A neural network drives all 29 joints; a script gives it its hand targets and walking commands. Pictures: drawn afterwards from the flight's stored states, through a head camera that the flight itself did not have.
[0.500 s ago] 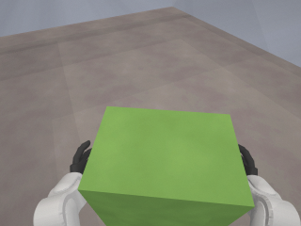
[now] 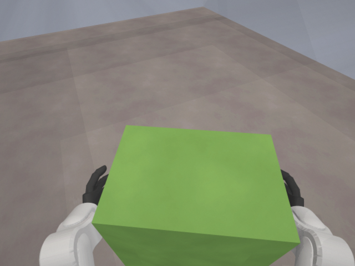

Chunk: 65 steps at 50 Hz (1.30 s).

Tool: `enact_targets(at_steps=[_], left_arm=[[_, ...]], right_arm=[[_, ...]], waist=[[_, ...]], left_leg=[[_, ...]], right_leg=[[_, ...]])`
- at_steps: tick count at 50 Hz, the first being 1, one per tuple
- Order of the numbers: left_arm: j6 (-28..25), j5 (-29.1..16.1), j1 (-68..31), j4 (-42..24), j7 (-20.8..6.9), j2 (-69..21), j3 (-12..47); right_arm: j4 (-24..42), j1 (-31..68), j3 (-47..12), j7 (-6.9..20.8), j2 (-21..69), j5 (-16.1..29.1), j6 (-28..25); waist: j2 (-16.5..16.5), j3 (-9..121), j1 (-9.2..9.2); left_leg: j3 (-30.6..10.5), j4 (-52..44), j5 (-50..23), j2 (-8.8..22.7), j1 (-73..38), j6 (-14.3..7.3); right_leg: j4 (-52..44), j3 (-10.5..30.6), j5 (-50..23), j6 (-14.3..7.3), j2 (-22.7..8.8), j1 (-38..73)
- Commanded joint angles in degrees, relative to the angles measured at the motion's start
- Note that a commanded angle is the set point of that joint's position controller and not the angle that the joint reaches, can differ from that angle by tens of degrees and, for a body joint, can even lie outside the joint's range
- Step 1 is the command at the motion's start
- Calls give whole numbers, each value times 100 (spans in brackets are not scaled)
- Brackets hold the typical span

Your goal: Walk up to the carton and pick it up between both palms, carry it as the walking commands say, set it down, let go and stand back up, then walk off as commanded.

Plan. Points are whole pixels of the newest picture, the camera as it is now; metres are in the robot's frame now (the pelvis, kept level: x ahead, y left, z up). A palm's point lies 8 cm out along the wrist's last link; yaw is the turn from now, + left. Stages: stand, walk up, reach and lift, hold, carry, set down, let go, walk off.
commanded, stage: carry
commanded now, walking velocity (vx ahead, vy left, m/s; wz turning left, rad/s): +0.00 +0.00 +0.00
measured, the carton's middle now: (190, 210) +0.25 -0.01 +0.04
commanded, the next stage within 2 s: none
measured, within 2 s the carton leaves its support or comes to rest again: neither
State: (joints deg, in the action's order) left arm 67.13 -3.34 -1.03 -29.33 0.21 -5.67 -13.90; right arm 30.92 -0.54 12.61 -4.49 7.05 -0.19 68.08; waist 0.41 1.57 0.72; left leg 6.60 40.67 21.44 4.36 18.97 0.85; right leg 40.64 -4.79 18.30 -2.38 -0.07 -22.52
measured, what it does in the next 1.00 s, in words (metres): stands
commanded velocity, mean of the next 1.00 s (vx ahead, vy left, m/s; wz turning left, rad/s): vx -0.06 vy -0.08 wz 0.10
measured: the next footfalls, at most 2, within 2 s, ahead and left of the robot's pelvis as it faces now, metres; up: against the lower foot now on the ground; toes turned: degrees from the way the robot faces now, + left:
right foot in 1.90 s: -0.21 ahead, -0.10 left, +0.00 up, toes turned -15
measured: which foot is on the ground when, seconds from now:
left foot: down 0.00-1.00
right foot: down 0.00-1.00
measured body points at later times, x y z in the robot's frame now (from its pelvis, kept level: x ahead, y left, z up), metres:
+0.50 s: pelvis +0.00 +0.00 +0.00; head -0.01 -0.01 +0.45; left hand +0.25 +0.18 +0.09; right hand +0.24 -0.19 +0.08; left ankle +0.00 +0.13 -0.72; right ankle +0.04 -0.09 -0.72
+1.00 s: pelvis +0.00 +0.01 +0.00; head +0.00 +0.01 +0.45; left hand +0.25 +0.19 +0.08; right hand +0.25 -0.18 +0.08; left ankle +0.00 +0.12 -0.72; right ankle +0.04 -0.09 -0.72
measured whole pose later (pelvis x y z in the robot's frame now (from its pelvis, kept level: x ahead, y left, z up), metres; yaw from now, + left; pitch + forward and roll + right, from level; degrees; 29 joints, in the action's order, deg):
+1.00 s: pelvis +0.00 +0.01 +0.00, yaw +2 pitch +1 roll +0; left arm 66.9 -3.3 -1.0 -29.3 0.2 -5.7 -13.6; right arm 31.3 -0.5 12.6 -4.5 6.8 -0.2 68.2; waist -0.3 1.6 0.7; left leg 6.1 42.3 21.5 4.4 21.9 0.2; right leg 40.6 -6.7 18.2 -2.7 -0.8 -23.8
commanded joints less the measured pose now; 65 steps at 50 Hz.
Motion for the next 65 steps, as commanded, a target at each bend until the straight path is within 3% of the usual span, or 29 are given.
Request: enact_targets(at_steps=[1,7,10,12,14,15,16,18,25,29,31,33,34,35,39,40,42,43,44,45,46,47,50,52,53,57,60,63,65], left_arm=[[-6,-1112,-2640,-541,-251,-3971,4776],[13,-1137,-2861,-678,-265,-3848,4780],[16,-1090,-2807,-768,-208,-3916,4834],[-41,-1209,-2845,-755,-291,-4036,4855],[-86,-964,-2968,-495,-270,-3622,4572],[-25,-1095,-2929,-846,-237,-3906,4866],[-102,-913,-3009,-240,-243,-3577,4486],[-46,-1109,-2813,-736,-223,-3820,4916],[51,-1106,-2961,-785,-231,-3882,4808],[63,-1088,-2987,-768,-230,-3942,4870],[-10,-1152,-2886,-1068,-276,-3901,4814],[37,-1149,-2841,-966,-315,-3939,4835],[63,-1039,-2614,-592,-280,-4008,4724],[91,-1045,-2539,-552,-305,-3907,4698],[-16,-1155,-2829,-1094,-316,-4171,4899],[43,-1129,-2584,-794,-333,-4221,4860],[16,-1284,-2942,-1188,-286,-4176,5049],[24,-1231,-2816,-1072,-278,-4299,5066],[27,-1252,-2815,-1059,-263,-4351,5147],[-35,-1265,-2868,-1255,-266,-4282,5139],[-64,-1385,-2967,-1514,-265,-4425,5261],[-31,-1316,-2777,-1211,-301,-4449,5107],[-6,-1292,-2907,-1286,-281,-4209,5070],[55,-1195,-2686,-1081,-244,-4161,4967],[23,-1195,-2835,-1222,-259,-4130,4967],[51,-1295,-3064,-1317,-281,-3986,4946],[84,-1327,-3157,-1311,-294,-4042,5145],[153,-1224,-3081,-1314,-222,-3965,5152],[145,-1283,-3214,-1443,-255,-4090,5173]], right_arm=[[1060,3146,-4610,666,3592,1449,-112],[863,3019,-4542,675,3579,1396,-84],[911,3035,-4525,713,3603,1520,-83],[1016,3147,-4587,712,3675,1496,-164],[608,3214,-4392,707,3442,1341,-174],[1044,3174,-4611,709,3651,1485,-119],[326,3060,-4205,726,3385,1276,-189],[647,2721,-4368,711,3487,1310,-141],[943,3092,-4558,740,3608,1408,-23],[951,2991,-4584,757,3644,1440,-40],[1335,2994,-4859,719,3727,1523,-61],[1324,2999,-4872,723,3768,1501,-27],[1313,3110,-4843,729,3722,1533,-44],[1299,3041,-4828,707,3583,1480,3],[1502,3256,-4925,792,3851,1700,-65],[1557,3218,-4948,782,3841,1672,-60],[1146,2787,-4666,806,3808,1588,-43],[1284,2927,-4749,804,3846,1615,-66],[1204,2759,-4647,809,3843,1532,-90],[1051,2674,-4721,786,3973,1525,-87],[1261,2640,-4686,781,4034,1527,-129],[1456,3018,-4777,776,3962,1534,-137],[1144,2677,-4673,785,3922,1497,-90],[1066,2592,-4622,794,3882,1505,-42],[1124,2810,-4755,838,3988,1642,-56],[996,2754,-4582,769,3903,1482,-65],[782,2603,-4466,771,3912,1404,-78],[887,2750,-4413,777,3741,1444,-72],[865,3035,-4481,808,4039,1510,-65]], waist=[[-305,1329,-164],[-199,1436,-150],[274,1565,-176],[-59,1680,-170],[-349,1383,-148],[-31,1354,-157],[-237,1218,-148],[549,1497,-197],[-80,1119,-167],[490,1195,-159],[-598,1110,-139],[-1089,1088,-117],[-970,1021,-118],[-1568,1001,-128],[-843,1234,-68],[-669,1042,-40],[1076,1511,-79],[1020,1691,-93],[1482,1866,-87],[1355,1944,-124],[1243,1918,-146],[629,1601,-165],[-250,1504,-133],[-834,1484,-156],[-859,1358,-141],[-394,1235,-135],[528,959,-159],[1585,1019,-188],[1537,1111,-280]], left_leg=[[-415,-1143,-803,260,-512,-145],[-429,-1079,-951,302,-527,-171],[-438,-1290,-1132,383,-876,-189],[-447,-1048,-1518,397,-661,-186],[-375,-1036,-672,236,-465,-105],[-331,-1142,-515,230,-510,-102],[-438,-1272,-481,273,-481,-134],[-442,-1369,-1245,364,-788,-196],[-789,-1191,-696,674,110,-142],[-958,-981,-1324,756,195,-139],[-940,-767,-599,564,748,-202],[-431,-106,-511,250,1127,-38],[-371,105,-171,148,1095,-21],[37,585,353,-108,948,64],[-58,38,433,24,530,-13],[-219,-488,-426,107,488,-57],[-1380,-1072,-3340,998,-557,-287],[-1899,-1170,-4390,1379,-829,-485],[-1729,-932,-5401,1513,-1228,-600],[-1592,-905,-5420,1550,-1170,-615],[-1329,-905,-5035,1433,-858,-459],[-842,-593,-4173,1170,-405,-233],[-240,71,-1524,517,354,93],[-147,205,475,206,508,103],[-226,-181,325,205,204,49],[-440,-382,-1403,622,-379,-52],[-626,-730,-1580,824,-349,-79],[-1028,-1428,-2028,1491,-547,-437],[-702,-1151,-1549,1505,-125,-461]], right_leg=[[-1611,1112,-1451,-109,-893,365],[-1553,966,-1905,-128,-873,624],[-1425,915,-1499,-145,-785,511],[-1284,876,-2256,-145,-784,747],[-1584,1159,-1751,-147,-939,525],[-1608,1166,-1466,-128,-947,433],[-1608,1068,-977,-128,-888,335],[-1339,843,-1447,-55,-750,456],[-1030,637,-546,-103,-781,473],[-783,368,-687,-102,-776,786],[-1096,635,-462,-172,-1021,993],[-1352,901,-1259,-417,-1503,1291],[-1467,964,-1192,-537,-1600,1186],[-1642,1085,-1309,-757,-1898,881],[-1311,531,-393,-696,-1716,699],[-1039,435,-791,-518,-1446,598],[264,-75,-1033,-68,-809,53],[526,-82,-484,125,-501,-78],[513,-38,-423,205,-415,-198],[380,77,175,192,-448,-76],[30,-19,-316,183,-416,230],[-445,152,-1335,130,-569,436],[-773,1106,-4084,-307,-1338,1013],[-1173,1531,-3931,-560,-1680,949],[-1220,1486,-3598,-524,-1617,722],[-965,1224,-2616,-215,-1082,115],[-939,1149,-1683,-68,-888,-517],[169,584,-73,125,-471,-766],[183,784,193,1,-500,-449]])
